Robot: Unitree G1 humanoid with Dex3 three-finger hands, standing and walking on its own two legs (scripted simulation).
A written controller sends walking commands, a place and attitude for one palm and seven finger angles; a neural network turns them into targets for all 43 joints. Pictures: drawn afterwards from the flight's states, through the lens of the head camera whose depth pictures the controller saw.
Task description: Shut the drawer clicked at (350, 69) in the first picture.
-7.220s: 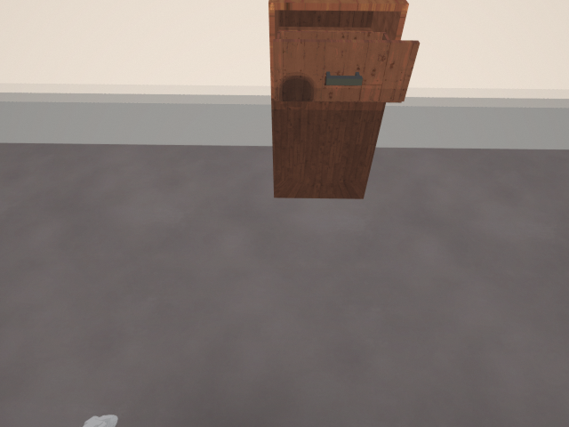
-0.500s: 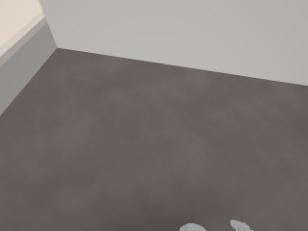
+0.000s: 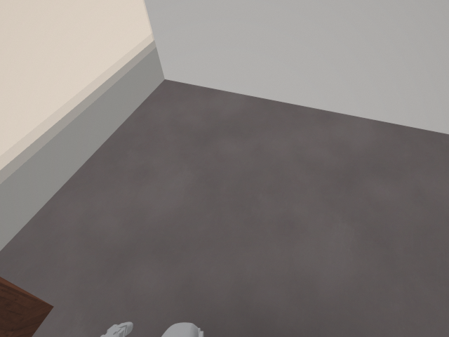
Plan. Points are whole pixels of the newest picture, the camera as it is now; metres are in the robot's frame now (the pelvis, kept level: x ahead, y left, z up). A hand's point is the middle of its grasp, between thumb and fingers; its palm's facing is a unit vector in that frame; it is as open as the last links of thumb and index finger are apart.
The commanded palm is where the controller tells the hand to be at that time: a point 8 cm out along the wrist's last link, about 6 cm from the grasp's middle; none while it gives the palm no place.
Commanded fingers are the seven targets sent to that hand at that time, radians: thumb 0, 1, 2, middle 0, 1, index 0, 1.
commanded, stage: turn to face it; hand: left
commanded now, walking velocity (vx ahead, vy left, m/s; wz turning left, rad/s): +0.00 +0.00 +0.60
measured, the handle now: out of the picture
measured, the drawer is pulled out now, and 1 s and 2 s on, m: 0.27 0.27 0.27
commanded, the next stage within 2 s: take the last steps up to it in 1.90 s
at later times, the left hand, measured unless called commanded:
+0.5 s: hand out of the picture +0.03 +0.30 -0.17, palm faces +0.32 -0.92 -0.24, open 7.4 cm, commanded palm none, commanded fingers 0.00 0.90 0.90 -0.20 -0.30 -0.20 -0.30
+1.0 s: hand out of the picture -0.02 +0.23 -0.14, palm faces +0.56 -0.78 -0.30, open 7.4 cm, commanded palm none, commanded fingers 0.00 0.90 0.90 -0.20 -0.30 -0.20 -0.30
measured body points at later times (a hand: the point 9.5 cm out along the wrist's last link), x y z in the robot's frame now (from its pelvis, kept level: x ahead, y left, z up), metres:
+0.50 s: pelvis +0.00 +0.07 +0.00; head +0.02 +0.10 +0.45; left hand +0.01 +0.35 -0.15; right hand +0.15 -0.16 -0.12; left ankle -0.01 +0.14 -0.74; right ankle +0.03 -0.11 -0.65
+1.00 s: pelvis +0.00 +0.00 +0.00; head +0.04 -0.02 +0.45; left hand -0.05 +0.27 -0.11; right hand +0.18 -0.21 -0.16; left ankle -0.08 +0.12 -0.65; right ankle +0.06 -0.09 -0.74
